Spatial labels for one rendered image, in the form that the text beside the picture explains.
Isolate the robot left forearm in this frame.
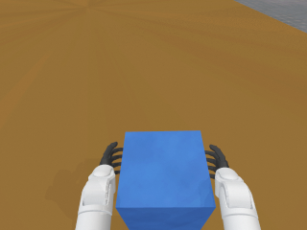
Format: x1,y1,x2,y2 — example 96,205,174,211
75,164,116,230

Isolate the robot right hand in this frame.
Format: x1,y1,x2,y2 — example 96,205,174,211
204,144,229,179

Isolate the robot right forearm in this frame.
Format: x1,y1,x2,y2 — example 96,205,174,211
215,167,261,230

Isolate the carton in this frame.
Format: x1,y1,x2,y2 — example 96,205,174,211
115,130,216,230

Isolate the robot left hand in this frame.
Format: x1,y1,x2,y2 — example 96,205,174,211
99,142,124,175

